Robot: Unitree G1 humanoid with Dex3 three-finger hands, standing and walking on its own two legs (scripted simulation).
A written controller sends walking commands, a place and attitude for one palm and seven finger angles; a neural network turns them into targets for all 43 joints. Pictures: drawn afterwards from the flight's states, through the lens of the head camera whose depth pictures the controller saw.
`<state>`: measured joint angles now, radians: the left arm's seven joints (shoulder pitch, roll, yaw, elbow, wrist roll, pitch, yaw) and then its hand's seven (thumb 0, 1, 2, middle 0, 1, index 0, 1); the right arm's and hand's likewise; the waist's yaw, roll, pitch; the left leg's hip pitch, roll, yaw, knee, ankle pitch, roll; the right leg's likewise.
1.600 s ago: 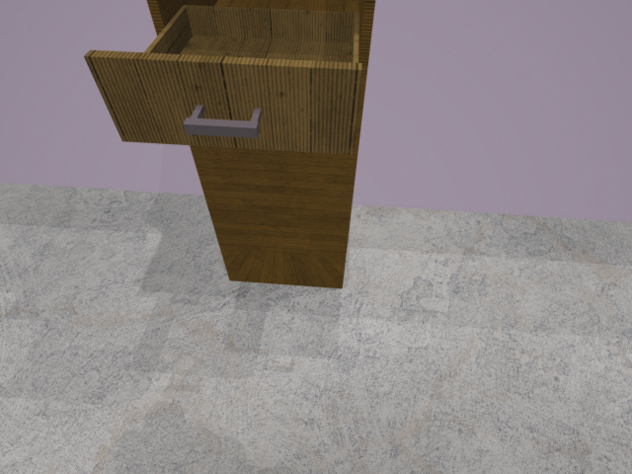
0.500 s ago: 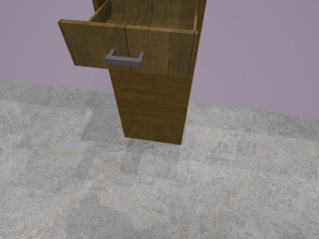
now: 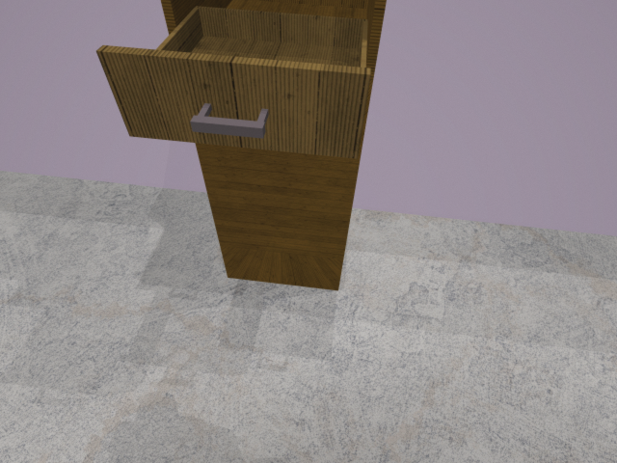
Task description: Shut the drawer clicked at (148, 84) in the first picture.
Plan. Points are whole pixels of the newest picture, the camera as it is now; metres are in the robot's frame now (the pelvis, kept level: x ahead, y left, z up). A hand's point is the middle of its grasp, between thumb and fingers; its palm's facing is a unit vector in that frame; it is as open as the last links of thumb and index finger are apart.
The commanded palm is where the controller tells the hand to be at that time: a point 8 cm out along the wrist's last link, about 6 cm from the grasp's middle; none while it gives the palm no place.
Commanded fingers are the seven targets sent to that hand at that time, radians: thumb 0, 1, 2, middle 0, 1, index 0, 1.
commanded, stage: take the last steps up to it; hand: left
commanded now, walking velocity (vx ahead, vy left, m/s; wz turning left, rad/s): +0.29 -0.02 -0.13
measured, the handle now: (231, 119) +0.54 +0.15 +0.16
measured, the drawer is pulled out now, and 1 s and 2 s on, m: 0.29 0.29 0.29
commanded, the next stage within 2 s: come to a stop and stand still in 0.48 s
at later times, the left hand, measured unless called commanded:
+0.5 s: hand (219, 436) +0.19 +0.15 -0.17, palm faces +0.02 -0.98 -0.20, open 7.3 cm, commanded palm none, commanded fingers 0.00 0.90 0.90 -0.20 -0.30 -0.20 -0.30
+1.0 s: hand (228, 386) +0.26 +0.15 -0.16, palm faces +0.03 -0.96 -0.27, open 7.4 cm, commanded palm none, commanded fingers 0.00 0.90 0.90 -0.20 -0.30 -0.20 -0.30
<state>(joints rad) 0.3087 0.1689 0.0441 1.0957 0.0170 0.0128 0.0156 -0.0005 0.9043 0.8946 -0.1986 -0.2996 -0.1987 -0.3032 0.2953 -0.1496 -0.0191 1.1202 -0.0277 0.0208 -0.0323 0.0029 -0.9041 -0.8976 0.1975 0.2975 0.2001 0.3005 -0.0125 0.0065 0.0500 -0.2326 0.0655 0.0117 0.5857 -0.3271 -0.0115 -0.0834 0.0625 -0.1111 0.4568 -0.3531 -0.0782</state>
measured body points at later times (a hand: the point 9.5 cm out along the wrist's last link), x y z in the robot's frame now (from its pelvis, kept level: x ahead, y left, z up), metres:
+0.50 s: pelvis +0.12 -0.03 +0.00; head +0.16 -0.03 +0.45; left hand +0.19 +0.20 -0.15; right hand +0.08 -0.27 -0.16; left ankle +0.08 +0.10 -0.69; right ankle +0.11 -0.14 -0.73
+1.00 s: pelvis +0.23 -0.05 +0.01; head +0.31 -0.06 +0.45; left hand +0.26 +0.20 -0.14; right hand +0.35 -0.31 -0.14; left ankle +0.22 +0.07 -0.69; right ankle +0.16 -0.15 -0.73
